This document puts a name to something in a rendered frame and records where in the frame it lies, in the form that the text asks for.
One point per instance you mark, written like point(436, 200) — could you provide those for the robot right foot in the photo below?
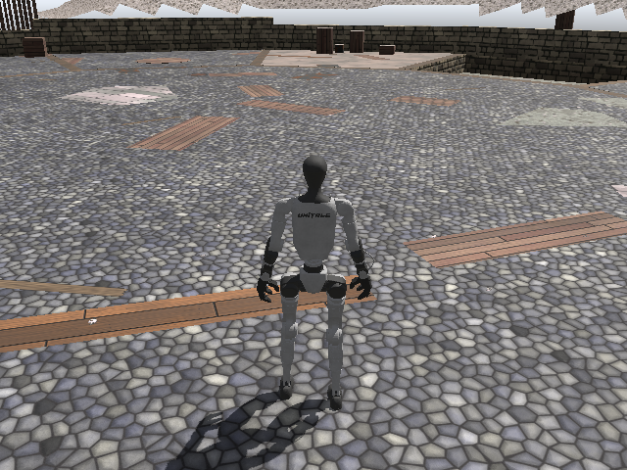
point(336, 401)

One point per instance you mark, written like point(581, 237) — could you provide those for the robot left shin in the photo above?
point(287, 354)

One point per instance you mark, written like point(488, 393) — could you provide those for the robot right upper arm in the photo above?
point(345, 208)

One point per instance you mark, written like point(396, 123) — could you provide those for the left robot hand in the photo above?
point(262, 288)

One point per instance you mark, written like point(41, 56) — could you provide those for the robot left upper arm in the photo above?
point(283, 206)

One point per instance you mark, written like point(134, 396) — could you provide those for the right robot hand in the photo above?
point(365, 284)

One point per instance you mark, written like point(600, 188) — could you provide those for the robot left forearm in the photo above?
point(268, 263)

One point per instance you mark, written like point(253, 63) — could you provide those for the robot right forearm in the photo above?
point(360, 262)

